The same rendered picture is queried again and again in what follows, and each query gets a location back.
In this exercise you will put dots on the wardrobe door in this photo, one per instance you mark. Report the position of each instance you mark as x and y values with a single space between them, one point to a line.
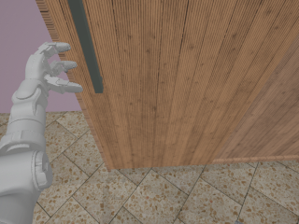
270 126
178 75

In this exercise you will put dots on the left robot forearm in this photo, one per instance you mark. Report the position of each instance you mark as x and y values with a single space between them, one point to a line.
27 121

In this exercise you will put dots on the robot left upper arm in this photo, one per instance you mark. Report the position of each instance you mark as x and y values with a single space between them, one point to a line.
23 176

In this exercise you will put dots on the left robot hand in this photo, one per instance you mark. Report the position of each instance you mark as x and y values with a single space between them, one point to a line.
37 67

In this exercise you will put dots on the handle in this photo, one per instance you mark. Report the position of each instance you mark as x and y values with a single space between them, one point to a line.
85 39

